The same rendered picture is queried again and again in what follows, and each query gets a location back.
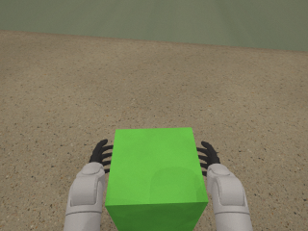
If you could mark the robot left hand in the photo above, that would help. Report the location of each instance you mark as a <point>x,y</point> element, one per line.
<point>97,155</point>

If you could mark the robot right forearm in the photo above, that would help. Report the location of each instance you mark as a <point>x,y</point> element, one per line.
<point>229,199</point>

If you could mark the robot left forearm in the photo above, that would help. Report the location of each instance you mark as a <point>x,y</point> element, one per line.
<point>85,199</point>

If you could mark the robot right hand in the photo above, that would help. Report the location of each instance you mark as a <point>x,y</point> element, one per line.
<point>210,158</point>

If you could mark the carton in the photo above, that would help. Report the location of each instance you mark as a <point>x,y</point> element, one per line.
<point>155,181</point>

